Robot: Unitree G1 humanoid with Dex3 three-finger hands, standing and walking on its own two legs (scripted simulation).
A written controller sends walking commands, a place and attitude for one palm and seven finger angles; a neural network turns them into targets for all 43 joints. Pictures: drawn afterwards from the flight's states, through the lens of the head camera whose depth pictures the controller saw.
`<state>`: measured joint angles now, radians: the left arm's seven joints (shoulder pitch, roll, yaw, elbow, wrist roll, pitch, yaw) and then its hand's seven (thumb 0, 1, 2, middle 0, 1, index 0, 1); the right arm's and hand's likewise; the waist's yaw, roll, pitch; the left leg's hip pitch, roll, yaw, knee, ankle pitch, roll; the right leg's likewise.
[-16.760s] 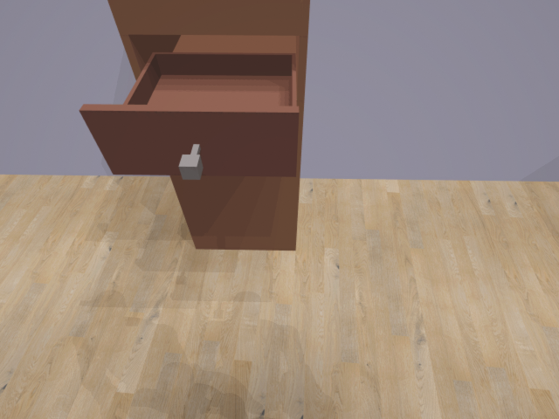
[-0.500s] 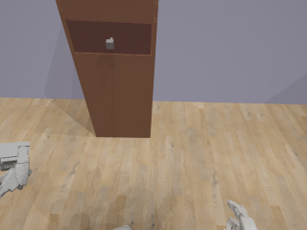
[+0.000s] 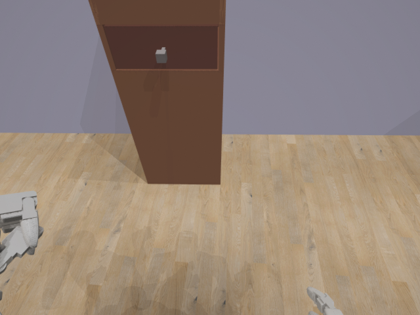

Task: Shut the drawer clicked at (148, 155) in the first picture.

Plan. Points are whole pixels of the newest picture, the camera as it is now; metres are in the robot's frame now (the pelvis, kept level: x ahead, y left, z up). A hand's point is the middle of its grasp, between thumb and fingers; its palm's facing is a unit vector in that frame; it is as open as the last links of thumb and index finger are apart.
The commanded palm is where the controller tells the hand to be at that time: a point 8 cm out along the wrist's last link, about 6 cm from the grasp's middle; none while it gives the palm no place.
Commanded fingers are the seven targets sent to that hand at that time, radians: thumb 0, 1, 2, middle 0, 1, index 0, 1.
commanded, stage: stop stepping back and stand still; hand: left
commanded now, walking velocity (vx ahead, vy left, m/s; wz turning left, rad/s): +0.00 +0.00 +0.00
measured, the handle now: (162, 53) +0.91 +0.23 +0.07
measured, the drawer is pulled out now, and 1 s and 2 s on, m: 0.00 0.00 0.00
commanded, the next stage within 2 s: let the arm hang, fingers relaxed in 0.50 s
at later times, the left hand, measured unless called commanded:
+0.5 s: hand (51, 201) +0.24 +0.25 +0.17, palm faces +0.31 -0.82 -0.48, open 3.3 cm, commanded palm +0.18 +0.29 +0.19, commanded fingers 0.00 0.90 0.90 -1.40 -1.60 -1.40 -1.60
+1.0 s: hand out of the picture +0.02 +0.23 -0.17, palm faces +0.02 -0.98 -0.22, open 3.6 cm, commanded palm none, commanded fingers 0.00 0.90 0.90 -0.56 -0.69 -0.56 -0.69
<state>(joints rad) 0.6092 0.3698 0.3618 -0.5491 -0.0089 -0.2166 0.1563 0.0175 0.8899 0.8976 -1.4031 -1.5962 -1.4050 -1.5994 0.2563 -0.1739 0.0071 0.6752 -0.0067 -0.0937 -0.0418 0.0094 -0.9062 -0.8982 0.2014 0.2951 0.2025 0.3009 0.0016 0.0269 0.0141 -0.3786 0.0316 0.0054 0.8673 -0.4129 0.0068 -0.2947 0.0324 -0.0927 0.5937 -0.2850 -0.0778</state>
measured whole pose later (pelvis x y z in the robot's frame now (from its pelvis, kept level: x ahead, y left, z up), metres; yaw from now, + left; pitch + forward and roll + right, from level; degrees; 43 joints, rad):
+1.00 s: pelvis +0.01 +0.04 +0.01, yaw +1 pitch -1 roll -1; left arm 0.28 0.22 0.02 1.02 0.02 0.03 0.03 0.02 0.91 0.90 -0.90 -1.14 -0.90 -1.10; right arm 0.31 -0.18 0.01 1.03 -0.03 0.04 -0.01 0.01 -0.91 -0.90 0.20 0.29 0.20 0.30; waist 0.00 -0.03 0.07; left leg -0.25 -0.01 0.05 0.47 -0.22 0.05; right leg -0.20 0.00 -0.09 0.43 -0.22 -0.02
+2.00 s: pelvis +0.03 +0.04 +0.02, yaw -1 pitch -1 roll +0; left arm 0.25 0.14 0.02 1.17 0.01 -0.01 0.03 0.01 0.91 0.90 -0.19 -0.30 -0.20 -0.30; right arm 0.29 -0.14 -0.01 1.15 -0.02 0.00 -0.04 0.00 -0.91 -0.90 0.20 0.29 0.20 0.30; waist -0.01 0.02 0.06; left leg -0.16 -0.03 0.08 0.39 -0.20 0.05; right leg -0.15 -0.01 -0.06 0.40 -0.22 -0.01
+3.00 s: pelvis +0.04 +0.00 +0.02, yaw -1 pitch -1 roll +0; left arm 0.12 0.27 0.02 1.15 0.01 -0.02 0.01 0.01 0.91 0.90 -0.20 -0.30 -0.20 -0.30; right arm 0.14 -0.29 -0.01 1.14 -0.02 0.00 -0.02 0.00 -0.91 -0.90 0.20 0.29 0.20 0.30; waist -0.01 0.02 0.05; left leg -0.10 0.02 0.06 0.31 -0.18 0.00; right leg -0.08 0.04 -0.07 0.30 -0.20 -0.06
